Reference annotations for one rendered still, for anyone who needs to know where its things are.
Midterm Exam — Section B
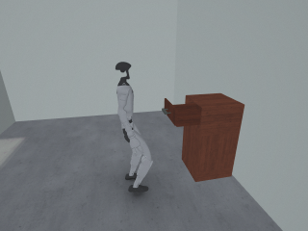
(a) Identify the cabinet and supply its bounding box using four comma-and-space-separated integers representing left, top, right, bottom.
182, 93, 244, 182

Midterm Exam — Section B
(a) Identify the humanoid robot torso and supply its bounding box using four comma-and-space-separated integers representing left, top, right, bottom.
116, 83, 135, 135

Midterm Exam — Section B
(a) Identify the robot right hand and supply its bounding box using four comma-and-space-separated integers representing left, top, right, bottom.
129, 137, 143, 156

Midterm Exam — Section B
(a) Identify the right robot upper arm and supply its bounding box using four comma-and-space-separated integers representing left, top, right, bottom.
117, 86, 130, 115

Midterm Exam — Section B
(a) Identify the right robot foot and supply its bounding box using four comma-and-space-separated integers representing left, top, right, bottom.
128, 185, 149, 193

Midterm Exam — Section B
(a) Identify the right robot forearm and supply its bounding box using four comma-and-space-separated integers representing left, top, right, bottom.
119, 111, 135, 140

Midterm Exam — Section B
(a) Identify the handle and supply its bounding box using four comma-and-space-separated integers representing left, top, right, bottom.
162, 108, 171, 115

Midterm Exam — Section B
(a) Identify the drawer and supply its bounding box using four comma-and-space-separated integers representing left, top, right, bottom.
164, 98, 202, 127

